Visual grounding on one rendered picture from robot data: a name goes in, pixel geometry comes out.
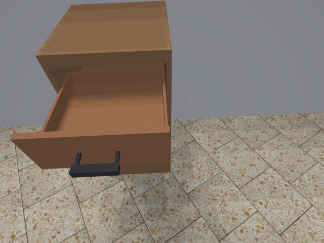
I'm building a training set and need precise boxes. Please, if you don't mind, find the cabinet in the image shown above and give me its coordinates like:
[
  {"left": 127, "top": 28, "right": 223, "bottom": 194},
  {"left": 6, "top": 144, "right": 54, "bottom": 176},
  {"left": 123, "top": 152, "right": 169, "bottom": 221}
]
[{"left": 36, "top": 1, "right": 172, "bottom": 175}]

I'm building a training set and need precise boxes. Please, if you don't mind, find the handle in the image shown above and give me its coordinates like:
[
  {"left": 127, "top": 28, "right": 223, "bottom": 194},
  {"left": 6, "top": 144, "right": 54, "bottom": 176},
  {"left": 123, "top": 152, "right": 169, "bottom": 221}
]
[{"left": 69, "top": 151, "right": 120, "bottom": 178}]

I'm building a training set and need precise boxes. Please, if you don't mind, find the drawer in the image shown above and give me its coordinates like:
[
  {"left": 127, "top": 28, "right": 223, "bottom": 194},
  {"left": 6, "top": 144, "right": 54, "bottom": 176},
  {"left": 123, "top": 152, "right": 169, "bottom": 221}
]
[{"left": 10, "top": 68, "right": 170, "bottom": 169}]

